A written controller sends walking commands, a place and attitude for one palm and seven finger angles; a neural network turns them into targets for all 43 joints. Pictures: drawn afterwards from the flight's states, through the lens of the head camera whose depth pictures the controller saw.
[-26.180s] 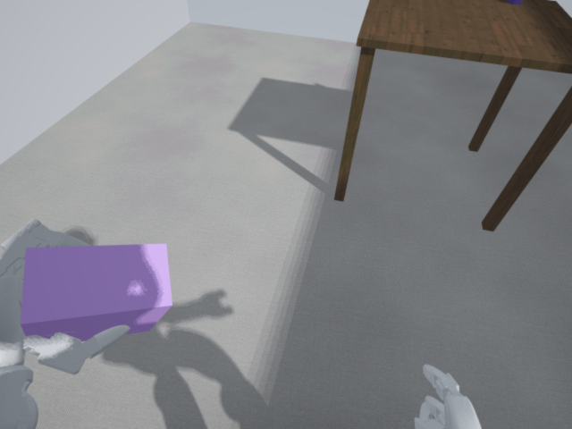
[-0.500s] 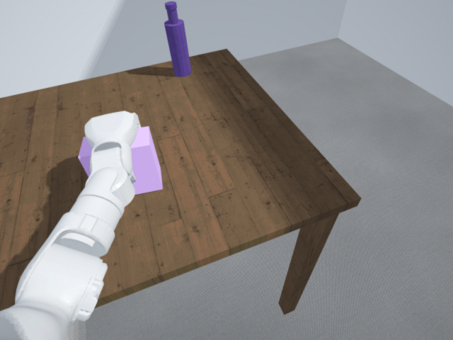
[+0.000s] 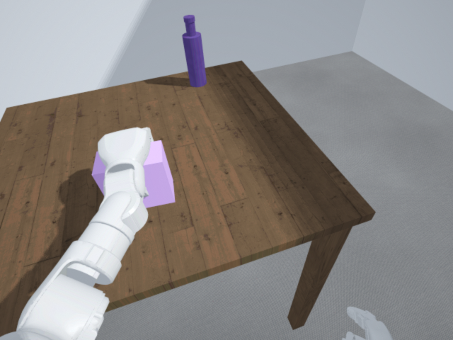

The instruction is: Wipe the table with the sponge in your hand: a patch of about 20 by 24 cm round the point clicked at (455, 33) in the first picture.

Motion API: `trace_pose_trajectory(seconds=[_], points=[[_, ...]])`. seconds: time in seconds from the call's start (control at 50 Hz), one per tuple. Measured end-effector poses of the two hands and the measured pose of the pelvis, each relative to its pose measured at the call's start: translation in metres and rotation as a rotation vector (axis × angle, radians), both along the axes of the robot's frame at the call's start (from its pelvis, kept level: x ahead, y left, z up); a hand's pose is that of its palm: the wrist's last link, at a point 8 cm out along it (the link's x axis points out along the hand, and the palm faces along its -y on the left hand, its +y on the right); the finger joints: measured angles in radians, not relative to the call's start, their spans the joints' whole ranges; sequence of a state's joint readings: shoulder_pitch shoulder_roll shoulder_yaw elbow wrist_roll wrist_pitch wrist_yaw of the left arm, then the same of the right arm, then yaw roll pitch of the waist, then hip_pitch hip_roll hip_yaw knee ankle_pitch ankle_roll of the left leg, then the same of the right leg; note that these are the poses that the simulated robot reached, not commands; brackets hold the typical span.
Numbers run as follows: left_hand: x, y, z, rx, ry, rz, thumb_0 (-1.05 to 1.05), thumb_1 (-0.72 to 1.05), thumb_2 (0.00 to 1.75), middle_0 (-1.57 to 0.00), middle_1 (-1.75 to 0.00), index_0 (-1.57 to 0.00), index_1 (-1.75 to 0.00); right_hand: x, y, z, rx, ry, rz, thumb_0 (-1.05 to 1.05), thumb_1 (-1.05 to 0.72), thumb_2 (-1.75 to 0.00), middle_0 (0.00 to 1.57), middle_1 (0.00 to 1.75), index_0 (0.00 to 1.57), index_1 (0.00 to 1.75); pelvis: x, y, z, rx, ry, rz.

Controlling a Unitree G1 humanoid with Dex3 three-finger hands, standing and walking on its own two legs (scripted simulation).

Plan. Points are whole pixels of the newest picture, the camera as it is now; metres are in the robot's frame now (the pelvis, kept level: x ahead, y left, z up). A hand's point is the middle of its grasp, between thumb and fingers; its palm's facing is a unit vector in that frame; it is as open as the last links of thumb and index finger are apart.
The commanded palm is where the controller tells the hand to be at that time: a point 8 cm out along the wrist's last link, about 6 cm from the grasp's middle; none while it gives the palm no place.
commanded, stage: wipe back along the third lane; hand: left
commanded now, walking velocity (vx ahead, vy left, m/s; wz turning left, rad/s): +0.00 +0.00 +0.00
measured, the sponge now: (140, 184) +0.40 +0.22 +0.06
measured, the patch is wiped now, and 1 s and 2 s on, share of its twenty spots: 0.90 0.90 0.90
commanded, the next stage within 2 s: slide back across to the middle lane in 1.26 s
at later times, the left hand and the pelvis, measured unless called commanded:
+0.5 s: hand (137, 185) +0.35 +0.20 +0.11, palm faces +0.06 -0.07 -1.00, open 10.4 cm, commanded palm +0.31 +0.19 +0.15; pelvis +0.00 -0.01 +0.00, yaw +0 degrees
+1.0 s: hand (144, 204) +0.31 +0.17 +0.12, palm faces +0.09 -0.09 -0.99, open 10.4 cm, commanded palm +0.27 +0.16 +0.15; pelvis -0.01 -0.02 +0.00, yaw +0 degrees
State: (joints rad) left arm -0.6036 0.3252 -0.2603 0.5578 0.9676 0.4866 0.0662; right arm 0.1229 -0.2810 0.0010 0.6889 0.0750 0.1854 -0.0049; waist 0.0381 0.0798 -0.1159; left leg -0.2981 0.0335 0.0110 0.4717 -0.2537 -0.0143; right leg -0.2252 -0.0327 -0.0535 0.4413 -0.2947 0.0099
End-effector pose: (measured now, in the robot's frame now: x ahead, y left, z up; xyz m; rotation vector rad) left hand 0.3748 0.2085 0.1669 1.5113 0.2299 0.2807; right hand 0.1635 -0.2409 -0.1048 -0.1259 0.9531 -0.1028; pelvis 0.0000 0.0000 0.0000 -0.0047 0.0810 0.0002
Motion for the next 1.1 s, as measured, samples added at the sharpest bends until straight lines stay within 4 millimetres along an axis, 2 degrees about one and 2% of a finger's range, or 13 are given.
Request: trace_pose_trajectory(seconds=[0.14, 0.28, 0.52, 0.7, 1.1], points=[[-0.015, -0.007, 0.0, -0.006, 0.001, 0.004, 0.0, -0.51, 1.03, -0.66, -1.3, -0.7, -1.3, 0.033, 0.018, 0.011, 0.03, -0.08, 0.062, 0.01, -0.9, -0.9, 0.2, 0.3, 0.2, 0.3, 0.0, 0.0, -0.001, 0.003, -0.018, 0.01], [-0.029, -0.012, 0.0, -0.013, -0.002, -0.011, -0.01, -0.51, 1.03, -0.66, -1.3, -0.7, -1.3, 0.05, 0.028, 0.019, 0.052, -0.132, 0.1, 0.01, -0.9, -0.9, 0.2, 0.3, 0.2, 0.3, 0.0, -0.002, -0.001, 0.006, -0.031, 0.008], [-0.049, -0.017, 0.0, -0.032, -0.019, -0.007, -0.01, -0.5, 1.03, -0.66, -1.3, -0.69, -1.3, 0.044, 0.02, 0.017, 0.052, -0.124, 0.109, 0.01, -0.9, -0.9, 0.2, 0.3, 0.2, 0.3, -0.003, -0.008, -0.002, 0.009, -0.051, 0.005], [-0.069, -0.029, 0.0, -0.028, -0.034, -0.034, -0.01, -0.5, 1.03, -0.65, -1.3, -0.69, -1.31, 0.038, 0.012, 0.015, 0.062, -0.135, 0.101, 0.01, -0.9, -0.9, 0.2, 0.3, 0.2, 0.3, -0.007, -0.011, -0.002, 0.013, -0.065, 0.0], [-0.102, -0.045, 0.002, -0.069, -0.068, -0.042, -0.01, -0.5, 1.03, -0.65, -1.31, -0.69, -1.31, 0.053, 0.017, 0.03, 0.098, -0.229, 0.137, 0.01, -0.9, -0.9, 0.2, 0.3, 0.2, 0.3, -0.013, -0.02, -0.004, 0.018, -0.094, -0.007]])
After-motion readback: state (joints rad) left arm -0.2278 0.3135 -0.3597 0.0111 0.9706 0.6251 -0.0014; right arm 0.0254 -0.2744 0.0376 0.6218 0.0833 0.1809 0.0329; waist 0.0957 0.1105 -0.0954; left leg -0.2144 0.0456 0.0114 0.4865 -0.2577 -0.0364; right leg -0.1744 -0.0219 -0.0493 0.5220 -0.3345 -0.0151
